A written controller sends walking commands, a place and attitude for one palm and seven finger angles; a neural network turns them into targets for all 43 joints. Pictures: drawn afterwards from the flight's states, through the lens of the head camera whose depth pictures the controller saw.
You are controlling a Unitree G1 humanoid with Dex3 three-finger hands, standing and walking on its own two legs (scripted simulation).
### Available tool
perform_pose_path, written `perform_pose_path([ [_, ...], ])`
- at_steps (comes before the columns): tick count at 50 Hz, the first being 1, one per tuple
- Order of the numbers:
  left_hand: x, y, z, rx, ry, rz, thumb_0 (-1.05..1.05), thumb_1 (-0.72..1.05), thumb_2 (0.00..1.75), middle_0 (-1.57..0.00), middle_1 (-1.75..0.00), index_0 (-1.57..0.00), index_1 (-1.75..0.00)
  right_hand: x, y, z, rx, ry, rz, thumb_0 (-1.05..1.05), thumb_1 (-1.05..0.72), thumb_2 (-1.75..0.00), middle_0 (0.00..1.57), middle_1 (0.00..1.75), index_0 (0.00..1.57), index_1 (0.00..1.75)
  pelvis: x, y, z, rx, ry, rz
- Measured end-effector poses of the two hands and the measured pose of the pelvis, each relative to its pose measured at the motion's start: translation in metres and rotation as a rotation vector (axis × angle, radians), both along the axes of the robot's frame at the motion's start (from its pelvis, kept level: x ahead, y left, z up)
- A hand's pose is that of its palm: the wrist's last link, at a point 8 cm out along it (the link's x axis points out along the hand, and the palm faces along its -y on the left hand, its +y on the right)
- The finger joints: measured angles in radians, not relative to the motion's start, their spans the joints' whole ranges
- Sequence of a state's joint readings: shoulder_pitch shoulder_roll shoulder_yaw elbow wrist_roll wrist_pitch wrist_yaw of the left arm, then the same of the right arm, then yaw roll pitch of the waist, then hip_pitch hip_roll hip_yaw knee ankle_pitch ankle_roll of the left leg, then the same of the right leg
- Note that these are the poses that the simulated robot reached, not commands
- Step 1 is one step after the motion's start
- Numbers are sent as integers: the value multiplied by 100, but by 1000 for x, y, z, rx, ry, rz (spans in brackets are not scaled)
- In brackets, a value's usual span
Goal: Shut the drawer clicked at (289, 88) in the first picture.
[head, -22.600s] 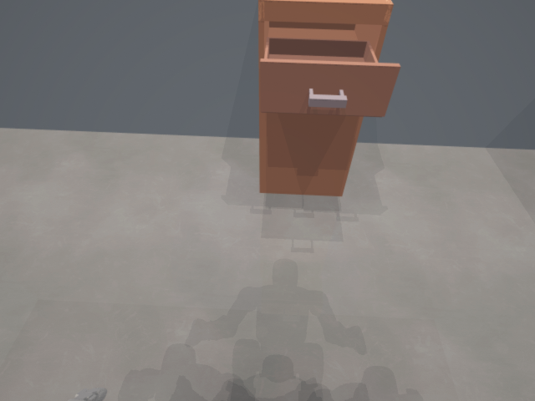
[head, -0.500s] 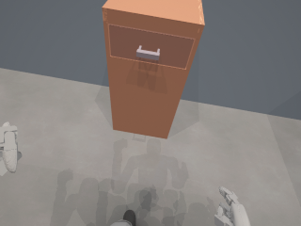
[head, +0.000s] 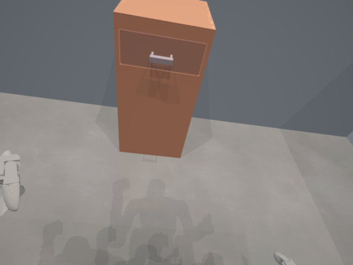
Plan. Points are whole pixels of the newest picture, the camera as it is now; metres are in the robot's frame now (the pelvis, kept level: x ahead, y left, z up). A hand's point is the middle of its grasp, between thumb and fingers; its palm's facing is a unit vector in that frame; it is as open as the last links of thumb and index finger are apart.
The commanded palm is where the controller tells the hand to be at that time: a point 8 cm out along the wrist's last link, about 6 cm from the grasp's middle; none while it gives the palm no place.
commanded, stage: stop stepping back and stand still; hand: left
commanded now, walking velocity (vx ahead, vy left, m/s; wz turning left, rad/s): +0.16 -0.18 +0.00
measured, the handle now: (161, 57) +0.96 +0.16 +0.02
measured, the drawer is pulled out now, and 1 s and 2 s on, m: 0.00 0.00 0.00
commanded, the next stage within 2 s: let the arm hang, fingers relaxed in 1.34 s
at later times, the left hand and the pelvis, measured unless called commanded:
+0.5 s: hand out of the picture +0.07 +0.26 +0.20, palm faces +0.51 -0.78 -0.36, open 3.2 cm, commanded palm +0.02 +0.28 +0.20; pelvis -0.10 +0.00 +0.02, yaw +0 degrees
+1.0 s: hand out of the picture +0.07 +0.25 +0.17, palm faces +0.39 -0.78 -0.49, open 3.2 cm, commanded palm +0.02 +0.28 +0.20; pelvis -0.10 +0.00 +0.02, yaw +2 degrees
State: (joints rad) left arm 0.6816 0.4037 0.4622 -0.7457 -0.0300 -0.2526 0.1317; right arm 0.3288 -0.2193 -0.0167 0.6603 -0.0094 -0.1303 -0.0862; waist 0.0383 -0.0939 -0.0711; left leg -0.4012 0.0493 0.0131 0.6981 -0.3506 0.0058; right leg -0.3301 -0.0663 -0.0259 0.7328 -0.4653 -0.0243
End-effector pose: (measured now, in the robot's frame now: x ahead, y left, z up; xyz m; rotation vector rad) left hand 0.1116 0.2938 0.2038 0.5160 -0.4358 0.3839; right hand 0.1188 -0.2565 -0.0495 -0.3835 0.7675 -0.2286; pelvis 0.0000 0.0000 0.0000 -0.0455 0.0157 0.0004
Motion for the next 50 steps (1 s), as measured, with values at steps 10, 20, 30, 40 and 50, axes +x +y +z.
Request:
perform_pose_path([
  [10, -6, -30, 16, -21, 37, -164, 2, 89, 90, -141, -160, -141, -160, -55, 45, 19, 181, -116, 3, 2, -90, -90, 21, 30, 20, 30, -62, -4, 24, -12, -69, -22],
  [20, -86, -16, 28, 103, 73, 33, 1, 88, 90, -141, -160, -141, -160, -71, 14, -12, 151, 22, 49, 1, -90, -90, 21, 31, 20, 30, -102, -15, 15, 68, -12, -7],
  [30, -76, -15, -6, -53, 77, 6, 1, 89, 90, -141, -160, -141, -160, -81, 12, 3, 100, -148, -10, 1, -91, -90, 20, 30, 20, 30, -113, 2, 8, 93, -53, 14],
  [40, -85, -32, 18, 147, 136, 8, 1, 88, 90, -141, -160, -141, -160, -100, 24, -43, 243, 28, 29, 1, -90, -90, 20, 30, 20, 30, -116, -16, 3, 62, -49, 26],
  [50, -78, -12, -10, 5, 239, 48, 1, 88, 90, -141, -160, -141, -160, -95, 10, -20, 115, 41, 10, 2, -90, -90, 20, 30, 20, 30, -100, 0, 16, 38, -16, 42],
])
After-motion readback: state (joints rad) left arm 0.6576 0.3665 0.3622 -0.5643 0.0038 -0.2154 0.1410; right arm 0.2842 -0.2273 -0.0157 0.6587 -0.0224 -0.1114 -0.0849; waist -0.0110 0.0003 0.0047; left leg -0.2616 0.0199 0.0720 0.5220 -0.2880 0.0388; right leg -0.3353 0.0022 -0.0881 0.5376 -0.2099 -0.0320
